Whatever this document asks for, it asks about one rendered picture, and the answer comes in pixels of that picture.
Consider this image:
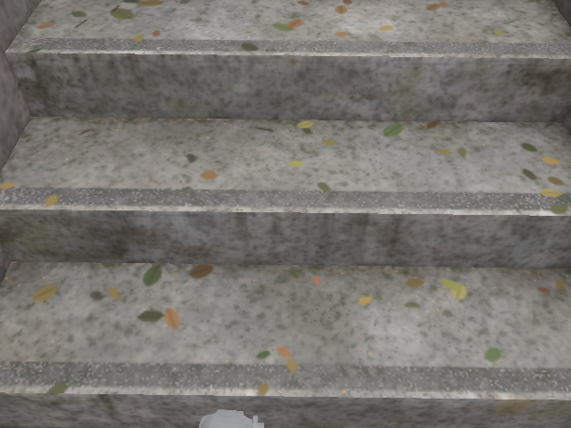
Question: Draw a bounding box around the left robot thigh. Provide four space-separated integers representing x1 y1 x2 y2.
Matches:
201 409 264 428

